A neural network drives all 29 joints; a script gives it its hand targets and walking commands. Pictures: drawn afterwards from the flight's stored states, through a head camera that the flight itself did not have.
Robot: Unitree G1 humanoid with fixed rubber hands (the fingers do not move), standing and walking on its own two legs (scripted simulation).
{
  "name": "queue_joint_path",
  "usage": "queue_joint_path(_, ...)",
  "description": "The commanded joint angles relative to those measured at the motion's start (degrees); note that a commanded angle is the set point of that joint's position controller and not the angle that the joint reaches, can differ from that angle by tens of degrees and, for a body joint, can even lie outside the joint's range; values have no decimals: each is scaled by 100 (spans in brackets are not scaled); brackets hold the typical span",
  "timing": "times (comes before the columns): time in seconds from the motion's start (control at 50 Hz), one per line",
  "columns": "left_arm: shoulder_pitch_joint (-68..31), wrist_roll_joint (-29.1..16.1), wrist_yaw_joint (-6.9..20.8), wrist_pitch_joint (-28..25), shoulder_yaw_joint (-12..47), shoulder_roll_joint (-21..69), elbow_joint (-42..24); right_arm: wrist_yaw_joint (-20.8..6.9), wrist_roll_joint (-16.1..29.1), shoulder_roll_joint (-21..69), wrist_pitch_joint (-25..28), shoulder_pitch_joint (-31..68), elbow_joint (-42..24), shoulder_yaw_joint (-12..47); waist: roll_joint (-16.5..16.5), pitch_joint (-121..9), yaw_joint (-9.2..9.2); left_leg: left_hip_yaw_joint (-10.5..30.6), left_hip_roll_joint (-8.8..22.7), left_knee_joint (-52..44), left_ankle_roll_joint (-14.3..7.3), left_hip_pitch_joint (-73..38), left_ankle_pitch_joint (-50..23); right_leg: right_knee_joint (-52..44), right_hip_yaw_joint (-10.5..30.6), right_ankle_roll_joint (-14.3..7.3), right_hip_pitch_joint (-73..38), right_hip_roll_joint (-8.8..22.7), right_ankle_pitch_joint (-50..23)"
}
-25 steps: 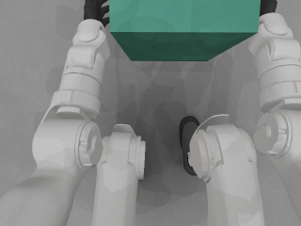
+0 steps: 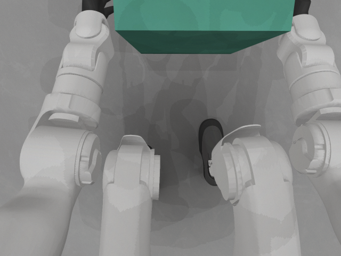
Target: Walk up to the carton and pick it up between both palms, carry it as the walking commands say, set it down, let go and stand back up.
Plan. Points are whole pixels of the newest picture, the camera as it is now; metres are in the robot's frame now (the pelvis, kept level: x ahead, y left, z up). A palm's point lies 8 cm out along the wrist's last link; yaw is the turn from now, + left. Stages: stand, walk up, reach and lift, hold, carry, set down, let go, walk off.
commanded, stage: set down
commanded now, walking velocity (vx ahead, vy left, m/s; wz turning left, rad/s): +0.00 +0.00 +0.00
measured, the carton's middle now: (192, 3) +0.55 -0.08 -0.23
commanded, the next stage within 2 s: let go in 1.54 s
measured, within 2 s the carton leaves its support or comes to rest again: neither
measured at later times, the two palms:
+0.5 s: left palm out of the picture +0.56 +0.12 -0.12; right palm out of the picture +0.51 -0.28 -0.14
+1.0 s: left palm out of the picture +0.56 +0.12 +0.03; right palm out of the picture +0.51 -0.29 +0.01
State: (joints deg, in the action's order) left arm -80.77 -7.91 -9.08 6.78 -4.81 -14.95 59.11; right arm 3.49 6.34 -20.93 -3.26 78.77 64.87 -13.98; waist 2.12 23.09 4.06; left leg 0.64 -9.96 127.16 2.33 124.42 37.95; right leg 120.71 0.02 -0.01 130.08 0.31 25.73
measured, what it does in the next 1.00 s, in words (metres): rises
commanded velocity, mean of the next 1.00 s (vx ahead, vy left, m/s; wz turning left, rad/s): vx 0.00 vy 0.00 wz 0.00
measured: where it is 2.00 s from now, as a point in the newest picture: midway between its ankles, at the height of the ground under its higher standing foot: (177, 175)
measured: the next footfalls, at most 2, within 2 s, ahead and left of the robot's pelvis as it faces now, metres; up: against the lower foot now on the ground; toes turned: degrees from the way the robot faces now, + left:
none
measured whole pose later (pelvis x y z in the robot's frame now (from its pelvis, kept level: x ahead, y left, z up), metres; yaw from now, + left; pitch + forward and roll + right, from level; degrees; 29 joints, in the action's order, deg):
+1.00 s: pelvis -0.02 -0.02 +0.15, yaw -1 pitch +30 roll +4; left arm -78.1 -10.8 -5.8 23.9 -10.9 -23.3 35.3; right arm 3.6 11.0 -27.4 -24.3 75.6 33.3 -11.2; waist 1.0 30.0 3.8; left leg 0.1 -6.0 97.1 2.2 96.1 31.2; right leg 93.7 2.4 -1.4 102.8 -2.1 20.5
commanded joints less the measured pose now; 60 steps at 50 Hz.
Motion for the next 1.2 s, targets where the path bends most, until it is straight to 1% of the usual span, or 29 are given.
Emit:
queue_joint_path(0.0, -1851, -108, -72, -281, 1, -819, -1005, 104, 237, -1267, 346, 1990, -1235, -26, 288, -8233, 373, -160, 483, -1328, 92, -2081, -1851, -385, -48, 46, -4969, 3, -2344)
queue_joint_path(0.04, -1888, -187, -70, -260, 85, -899, -1167, 89, 385, -1370, 280, 1946, -1230, 73, 304, -8634, 356, -168, 506, -1290, 93, -2337, -1892, -341, -50, 34, -5124, 12, -2421)
queue_joint_path(0.1, -2117, -384, -94, -191, 268, -981, -1589, 91, 507, -1638, 183, 2000, -1388, 102, 300, -9446, 520, -159, 553, -1194, 104, -2871, -2003, -250, -81, 12, -5527, 18, -2575)
queue_joint_path(0.12, -2128, -412, -89, -187, 198, -1031, -1712, 81, 526, -1674, 176, 1973, -1529, 24, 263, -9487, 490, -162, 544, -1143, 94, -2922, -2165, -197, -95, 20, -5624, 18, -2765)
queue_joint_path(0.14, -2154, -405, -91, -173, 187, -1094, -1896, 61, 526, -1736, 182, 1932, -1680, -6, 251, -9473, 545, -145, 543, -1161, 71, -2974, -2234, -185, -106, 28, -5666, 21, -2860)
queue_joint_path(0.18, -2089, -389, -77, -124, 170, -1131, -1990, 18, 572, -1787, 146, 1856, -1693, 35, 226, -9225, 490, -183, 538, -1183, 49, -2772, -2059, -217, -36, 3, -5672, 54, -2832)
queue_joint_path(0.2, -2005, -409, -58, -74, 162, -1151, -1844, 10, 532, -1858, 113, 1848, -1640, 5, 178, -9055, 559, -195, 546, -1190, 35, -2706, -1871, -266, -32, 13, -5631, 78, -2672)
queue_joint_path(0.22, -2002, -377, -46, -23, 108, -1213, -1786, -6, 577, -1862, 66, 1823, -1632, 25, 195, -8952, 485, -221, 557, -1224, 33, -2656, -1707, -303, -22, 8, -5611, 82, -2512)
queue_joint_path(0.32, -2198, -493, -59, 295, 52, -1302, -2329, 1, 634, -2119, -245, 1990, -2351, -78, 172, -9919, 480, -365, 551, -1461, 14, -3287, -1419, -616, -121, -12, -6236, 67, -2190)
queue_joint_path(0.42, -2249, -493, -75, 676, -193, -1427, -2467, 1, 526, -2131, -662, 2111, -2765, -53, -193, -10146, 360, -442, 521, -1874, -56, -3291, -979, -1038, -175, -41, -6680, 31, -1745)
queue_joint_path(0.48, -2105, -492, -76, 837, -349, -1485, -2471, 12, 476, -2042, -878, 2092, -3009, 15, -473, -10482, 259, -491, 486, -2122, -89, -3192, -996, -1261, -163, -37, -7262, -23, -1856)
queue_joint_path(0.54, -1802, -375, -42, 904, -513, -1517, -2447, 15, 403, -1886, -1013, 1898, -3274, 77, -676, -10775, 165, -541, 439, -2310, -115, -2951, -1146, -1431, -103, -37, -7808, -95, -2322)
queue_joint_path(0.62, -1492, -213, 30, 934, -684, -1571, -2410, -13, 363, -1699, -1143, 1640, -3452, 111, -653, -10886, -22, -591, 396, -2699, -148, -2845, -1208, -1732, -54, -21, -8248, -177, -2565)
queue_joint_path(0.64, -1467, -142, 47, 946, -715, -1601, -2482, -16, 380, -1700, -1178, 1577, -3485, 91, -520, -10962, -79, -593, 398, -2790, -135, -2936, -1263, -1789, -22, -16, -8326, -189, -2621)
queue_joint_path(0.66, -1442, -117, 59, 953, -761, -1645, -2581, -31, 362, -1710, -1207, 1509, -3533, 65, -547, -10989, -84, -608, 391, -2894, -130, -2957, -1287, -1899, -26, -21, -8422, -205, -2668)
queue_joint_path(0.68, -1428, -84, 80, 965, -777, -1651, -2666, -31, 388, -1682, -1236, 1495, -3639, 56, -443, -11053, -131, -604, 387, -3016, -134, -3025, -1294, -1984, 2, -21, -8513, -212, -2696)
queue_joint_path(0.7, -1435, -82, 92, 975, -831, -1682, -2842, -33, 393, -1687, -1270, 1487, -3778, 50, -501, -11252, -158, -625, 383, -3087, -119, -3110, -1402, -2081, 29, -10, -8749, -222, -2831)
queue_joint_path(0.74, -1449, -92, 133, 1026, -852, -1775, -3060, -31, 432, -1689, -1366, 1487, -4006, 65, -511, -11474, -188, -640, 357, -3282, -130, -3250, -1450, -2282, 33, 5, -8982, -239, -2890)
queue_joint_path(0.8, -1618, -202, 187, 1161, -813, -1870, -3530, -6, 457, -1776, -1541, 1564, -4319, 59, -556, -11942, -113, -643, 350, -3595, -121, -3512, -1462, -2584, 63, 19, -9557, -235, -2945)
queue_joint_path(0.82, -1674, -166, 206, 1214, -860, -1971, -3606, 1, 479, -1822, -1614, 1619, -4376, 40, -508, -11993, -153, -665, 351, -3691, -107, -3539, -1432, -2705, 89, 21, -9662, -233, -2886)
queue_joint_path(0.84, -1702, -240, 228, 1275, -822, -1926, -3630, 13, 466, -1832, -1674, 1679, -4368, 12, -516, -12025, -100, -622, 359, -3810, -113, -3628, -1380, -2791, 90, 27, -9706, -219, -2807)
queue_joint_path(0.9, -1721, -254, 295, 1431, -871, -2040, -3634, 35, 452, -1891, -1839, 1759, -4410, 12, -475, -12063, -103, -592, 369, -4158, -116, -3905, -1303, -3147, 114, 22, -9895, -203, -2593)
queue_joint_path(1.0, -1677, -302, 413, 1541, -769, -1916, -3307, 13, 392, -1851, -1941, 1782, -4068, 1, -290, -11837, -23, -529, 408, -4692, -81, -4343, -1279, -3683, 118, 3, -10061, -185, -2338)
queue_joint_path(1.02, -1605, -293, 430, 1544, -787, -1927, -3218, 14, 344, -1839, -1928, 1732, -4052, -29, -318, -11901, 9, -493, 409, -4802, -81, -4451, -1350, -3763, 104, 1, -10174, -188, -2428)
queue_joint_path(1.04, -1582, -262, 441, 1529, -801, -1959, -3188, 5, 349, -1831, -1924, 1681, -3989, -24, -305, -11901, -24, -485, 411, -4896, -78, -4524, -1411, -3849, 113, -4, -10248, -196, -2480)
queue_joint_path(1.06, -1544, -259, 436, 1521, -801, -1940, -3079, -4, 282, -1903, -1909, 1661, -3850, -70, -301, -11880, 38, -477, 414, -4990, -54, -4571, -1411, -3953, 114, -8, -10309, -205, -2467)
queue_joint_path(1.1, -1472, -245, 474, 1490, -802, -1950, -3088, -8, 288, -1869, -1877, 1627, -3950, -59, -311, -11844, 0, -481, 410, -5208, -47, -4647, -1511, -4144, 149, -11, -10569, -204, -2661)
queue_joint_path(1.16, -1335, -261, 488, 1446, -780, -1946, -3005, -43, 237, -1853, -1827, 1545, -3873, -59, -415, -11764, 27, -419, 409, -5558, -43, -4815, -1655, -4385, 131, 2, -10875, -208, -2898)
queue_joint_path(1.18, -1307, -228, 491, 1426, -821, -1972, -3041, -52, 260, -1802, -1814, 1499, -3906, -20, -419, -11777, -27, -432, 395, -5660, -33, -4935, -1736, -4494, 144, 5, -11011, -204, -2990)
